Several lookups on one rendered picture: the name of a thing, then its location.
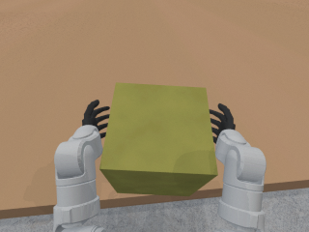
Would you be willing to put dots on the right robot hand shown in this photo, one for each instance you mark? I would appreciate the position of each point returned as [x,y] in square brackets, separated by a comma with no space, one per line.
[227,121]

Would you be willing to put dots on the carton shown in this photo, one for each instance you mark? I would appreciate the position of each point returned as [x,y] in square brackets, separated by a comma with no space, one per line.
[158,140]

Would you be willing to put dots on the robot left forearm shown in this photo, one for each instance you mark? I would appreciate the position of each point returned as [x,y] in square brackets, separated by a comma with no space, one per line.
[75,178]

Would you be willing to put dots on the robot right forearm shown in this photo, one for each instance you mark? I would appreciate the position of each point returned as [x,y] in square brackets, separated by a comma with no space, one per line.
[244,179]

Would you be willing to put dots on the left robot hand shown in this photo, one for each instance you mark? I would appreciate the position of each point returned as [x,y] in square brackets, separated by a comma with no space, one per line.
[90,117]

